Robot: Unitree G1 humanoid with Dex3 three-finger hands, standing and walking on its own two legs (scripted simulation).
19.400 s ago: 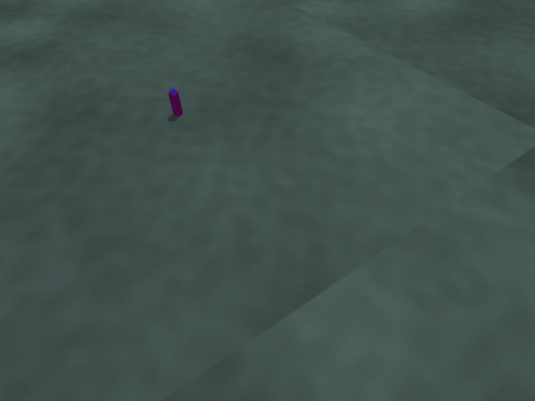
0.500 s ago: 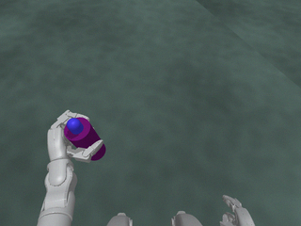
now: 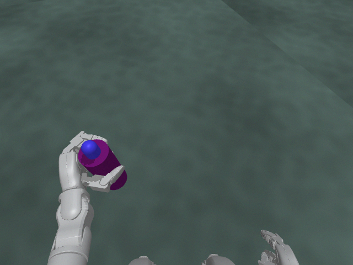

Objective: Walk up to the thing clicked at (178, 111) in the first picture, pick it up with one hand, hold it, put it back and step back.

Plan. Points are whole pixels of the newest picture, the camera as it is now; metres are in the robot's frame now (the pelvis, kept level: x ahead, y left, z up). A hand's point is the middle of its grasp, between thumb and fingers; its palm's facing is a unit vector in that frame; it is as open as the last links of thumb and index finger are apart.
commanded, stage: hold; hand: left
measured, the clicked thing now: (103, 164) +0.32 +0.17 +0.04
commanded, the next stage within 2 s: none
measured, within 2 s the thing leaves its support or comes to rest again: neither
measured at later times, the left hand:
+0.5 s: hand (102, 161) +0.33 +0.17 +0.05, palm faces +0.24 -0.97 +0.00, open 9.3 cm
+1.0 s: hand (101, 161) +0.33 +0.17 +0.05, palm faces +0.24 -0.97 -0.01, open 9.3 cm
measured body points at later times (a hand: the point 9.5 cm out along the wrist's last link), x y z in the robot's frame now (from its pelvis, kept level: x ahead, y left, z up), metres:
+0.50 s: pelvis +0.00 +0.00 +0.01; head +0.05 +0.01 +0.45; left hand +0.31 +0.22 +0.05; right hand +0.14 -0.24 -0.10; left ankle -0.01 +0.13 -0.69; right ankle +0.01 -0.12 -0.69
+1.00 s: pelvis +0.00 +0.00 +0.01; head +0.04 +0.00 +0.46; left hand +0.31 +0.23 +0.05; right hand +0.13 -0.24 -0.10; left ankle -0.01 +0.13 -0.69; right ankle +0.01 -0.12 -0.69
